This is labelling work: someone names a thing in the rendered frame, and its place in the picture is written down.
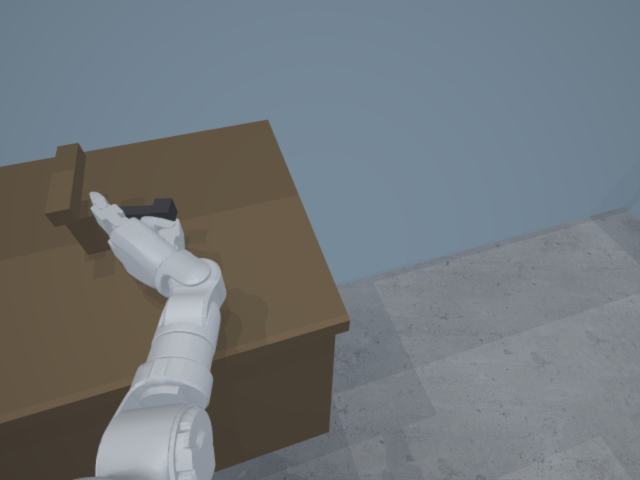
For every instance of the tap lever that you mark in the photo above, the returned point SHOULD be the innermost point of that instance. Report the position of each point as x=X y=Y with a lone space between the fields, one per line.
x=161 y=208

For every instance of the robot left forearm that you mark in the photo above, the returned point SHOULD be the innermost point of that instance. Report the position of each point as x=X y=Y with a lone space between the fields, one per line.
x=178 y=366

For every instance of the counter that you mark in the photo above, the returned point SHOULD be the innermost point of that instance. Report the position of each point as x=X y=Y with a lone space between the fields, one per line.
x=75 y=325

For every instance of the robot left upper arm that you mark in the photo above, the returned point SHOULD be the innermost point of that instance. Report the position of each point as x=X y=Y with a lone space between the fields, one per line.
x=168 y=442

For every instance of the robot left hand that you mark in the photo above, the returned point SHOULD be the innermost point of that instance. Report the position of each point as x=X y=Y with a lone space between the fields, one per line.
x=141 y=245

